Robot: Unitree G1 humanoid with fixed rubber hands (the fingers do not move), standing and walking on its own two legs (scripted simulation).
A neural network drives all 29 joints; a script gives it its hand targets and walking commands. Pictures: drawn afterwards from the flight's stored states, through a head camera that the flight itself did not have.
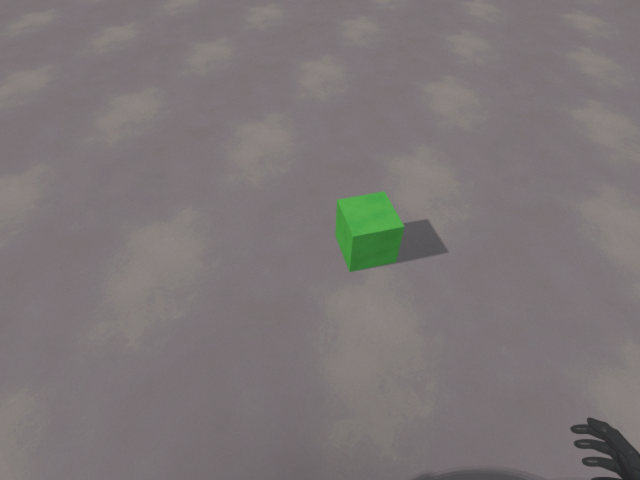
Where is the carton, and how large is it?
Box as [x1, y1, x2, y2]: [335, 191, 403, 271]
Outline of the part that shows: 384,191 337,200 335,235 349,271 393,262 396,259 403,230 403,225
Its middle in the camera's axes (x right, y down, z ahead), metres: +0.19 -0.02 +1.54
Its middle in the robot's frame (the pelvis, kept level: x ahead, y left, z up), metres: +1.12 -0.08 -0.65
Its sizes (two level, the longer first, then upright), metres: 0.202 0.198 0.209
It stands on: the floor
